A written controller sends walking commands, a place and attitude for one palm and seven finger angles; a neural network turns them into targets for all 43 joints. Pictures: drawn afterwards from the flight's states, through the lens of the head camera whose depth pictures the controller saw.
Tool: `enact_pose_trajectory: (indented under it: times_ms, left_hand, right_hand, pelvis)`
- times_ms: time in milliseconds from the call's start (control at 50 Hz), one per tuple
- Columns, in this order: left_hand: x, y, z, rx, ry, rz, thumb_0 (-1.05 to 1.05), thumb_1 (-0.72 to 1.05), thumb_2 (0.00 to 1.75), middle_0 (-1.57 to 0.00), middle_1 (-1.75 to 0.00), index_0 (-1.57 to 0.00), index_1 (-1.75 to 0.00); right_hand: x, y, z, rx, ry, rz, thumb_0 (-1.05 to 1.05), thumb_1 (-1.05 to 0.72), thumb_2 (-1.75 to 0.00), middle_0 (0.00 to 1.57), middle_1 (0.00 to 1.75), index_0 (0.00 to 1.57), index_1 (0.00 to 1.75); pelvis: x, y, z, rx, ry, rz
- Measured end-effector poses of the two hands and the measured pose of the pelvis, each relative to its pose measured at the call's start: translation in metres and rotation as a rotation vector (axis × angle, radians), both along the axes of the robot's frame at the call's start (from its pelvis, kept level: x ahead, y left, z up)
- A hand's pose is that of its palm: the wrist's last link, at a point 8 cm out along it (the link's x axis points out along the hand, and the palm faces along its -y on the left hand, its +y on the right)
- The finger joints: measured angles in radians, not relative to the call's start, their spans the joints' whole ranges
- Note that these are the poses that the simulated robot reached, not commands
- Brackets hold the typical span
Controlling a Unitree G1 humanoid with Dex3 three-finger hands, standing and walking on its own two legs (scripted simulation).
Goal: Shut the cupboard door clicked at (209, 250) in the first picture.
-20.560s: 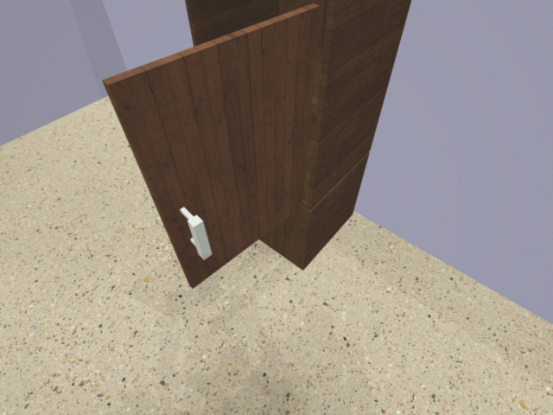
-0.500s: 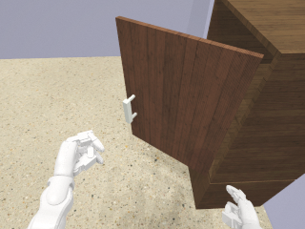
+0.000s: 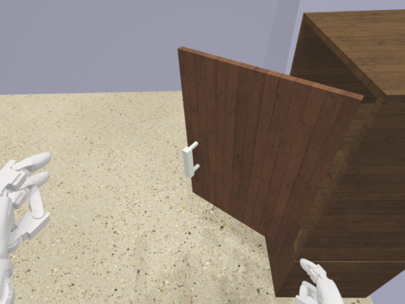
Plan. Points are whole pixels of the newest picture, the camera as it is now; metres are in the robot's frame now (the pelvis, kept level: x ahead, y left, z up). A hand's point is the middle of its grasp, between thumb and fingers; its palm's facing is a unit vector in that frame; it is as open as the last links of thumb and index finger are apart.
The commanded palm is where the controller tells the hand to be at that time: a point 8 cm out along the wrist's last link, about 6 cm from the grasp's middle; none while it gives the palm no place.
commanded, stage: draw the hand back to the body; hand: left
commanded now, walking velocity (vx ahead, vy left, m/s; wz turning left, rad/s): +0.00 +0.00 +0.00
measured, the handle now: (192, 159) +0.58 +0.12 -0.11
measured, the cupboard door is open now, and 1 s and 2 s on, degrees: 53 53 53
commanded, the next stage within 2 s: step back with the hand held close in 0.36 s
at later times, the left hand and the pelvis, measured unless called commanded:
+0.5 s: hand (51, 222) +0.18 +0.25 +0.16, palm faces +0.44 -0.80 -0.41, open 7.4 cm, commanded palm +0.13 +0.28 +0.18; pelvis -0.01 -0.02 +0.00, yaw -1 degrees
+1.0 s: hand (46, 230) +0.17 +0.25 +0.16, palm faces +0.35 -0.80 -0.49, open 7.4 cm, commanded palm +0.11 +0.29 +0.18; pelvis -0.05 +0.00 -0.01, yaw -3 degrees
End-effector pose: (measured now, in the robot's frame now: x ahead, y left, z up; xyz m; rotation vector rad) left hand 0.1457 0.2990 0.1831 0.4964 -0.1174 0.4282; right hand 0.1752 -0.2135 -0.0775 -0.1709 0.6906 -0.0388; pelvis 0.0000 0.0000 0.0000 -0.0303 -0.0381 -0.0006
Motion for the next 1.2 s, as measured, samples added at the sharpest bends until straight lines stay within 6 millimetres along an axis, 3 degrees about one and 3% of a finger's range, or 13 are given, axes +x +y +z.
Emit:
enact_pose_trajectory:
  times_ms: [80,240,440,720,860,1040,1200]
  left_hand:
    - [-0.013,0.007,0.006,0.018,-0.028,0.038,0.01,0.9,0.9,-0.31,-0.43,-0.32,-0.42]
    - [-0.015,-0.006,-0.021,-0.079,0.005,0.023,0.01,0.9,0.9,-0.23,-0.33,-0.23,-0.33]
    - [-0.011,-0.015,0.002,-0.011,-0.062,-0.014,0.01,0.89,0.9,-0.21,-0.31,-0.21,-0.3]
    - [0.005,-0.019,-0.013,0.02,-0.013,-0.026,0.01,0.89,0.9,-0.21,-0.3,-0.21,-0.3]
    - [0.008,-0.018,-0.002,0.079,-0.045,-0.115,0.01,0.89,0.9,-0.21,-0.3,-0.21,-0.3]
    - [-0.027,-0.005,-0.005,0.097,-0.068,-0.128,0.01,0.89,0.9,-0.21,-0.3,-0.21,-0.3]
    - [-0.066,0.017,-0.015,0.096,-0.097,-0.044,0.01,0.89,0.9,-0.21,-0.3,-0.21,-0.3]
  right_hand:
    - [-0.006,-0.004,0.0,-0.004,-0.004,-0.004,0.01,-0.91,-0.89,0.2,0.3,0.2,0.3]
    - [-0.016,-0.013,0.003,-0.029,-0.013,-0.015,0.01,-0.91,-0.89,0.2,0.3,0.2,0.3]
    - [-0.017,-0.02,0.006,-0.017,-0.052,-0.033,0.01,-0.91,-0.89,0.2,0.3,0.2,0.3]
    - [-0.031,-0.047,-0.007,-0.077,0.063,-0.129,0.01,-0.91,-0.89,0.2,0.3,0.2,0.3]
    - [-0.045,-0.052,0.002,-0.096,0.057,-0.185,0.01,-0.91,-0.89,0.2,0.3,0.2,0.3]
    - [-0.073,-0.043,0.013,-0.121,0.015,-0.179,0.01,-0.91,-0.89,0.2,0.3,0.2,0.3]
    - [-0.102,-0.028,0.002,-0.152,0.041,-0.123,0.01,-0.9,-0.89,0.2,0.3,0.2,0.3]
  pelvis:
    - [-0.006,0.0,0.0,0.002,-0.01,0.003]
    - [-0.015,-0.005,0.0,0.008,-0.02,0.001]
    - [-0.014,-0.013,0.001,0.01,-0.03,-0.009]
    - [-0.012,-0.014,-0.004,0.006,0.048,-0.02]
    - [-0.023,-0.011,-0.007,0.015,0.053,-0.04]
    - [-0.053,-0.001,-0.01,0.002,0.051,-0.044]
    - [-0.079,0.008,-0.016,-0.01,0.035,-0.016]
